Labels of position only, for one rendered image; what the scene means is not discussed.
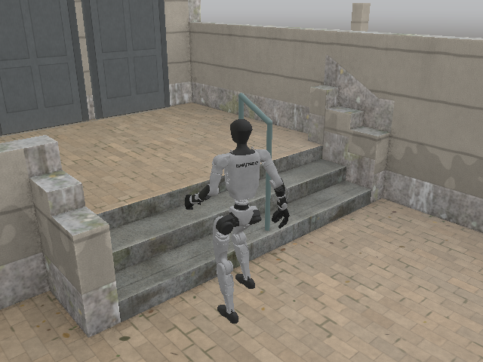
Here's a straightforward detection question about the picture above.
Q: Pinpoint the robot right foot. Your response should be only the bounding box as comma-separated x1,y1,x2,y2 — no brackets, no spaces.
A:
235,274,255,289

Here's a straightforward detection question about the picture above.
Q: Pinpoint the humanoid robot torso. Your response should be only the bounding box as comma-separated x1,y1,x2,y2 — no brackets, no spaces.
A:
224,146,260,227

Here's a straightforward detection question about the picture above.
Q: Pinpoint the right robot hand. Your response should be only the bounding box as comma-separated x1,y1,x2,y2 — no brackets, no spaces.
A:
272,208,290,228

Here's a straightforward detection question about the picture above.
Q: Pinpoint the right robot upper arm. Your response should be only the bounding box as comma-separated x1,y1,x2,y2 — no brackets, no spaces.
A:
255,149,283,189

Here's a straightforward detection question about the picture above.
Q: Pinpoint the left robot forearm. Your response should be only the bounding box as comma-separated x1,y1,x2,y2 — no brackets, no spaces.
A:
189,185,211,204

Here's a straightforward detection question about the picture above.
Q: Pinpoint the left robot upper arm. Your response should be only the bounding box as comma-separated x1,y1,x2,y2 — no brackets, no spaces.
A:
208,154,229,196

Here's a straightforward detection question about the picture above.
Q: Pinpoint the right robot forearm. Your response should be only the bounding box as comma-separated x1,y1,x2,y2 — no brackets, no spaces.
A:
274,179,287,210

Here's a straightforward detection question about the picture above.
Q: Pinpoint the left robot hand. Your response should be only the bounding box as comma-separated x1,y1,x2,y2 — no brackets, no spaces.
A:
185,195,201,210

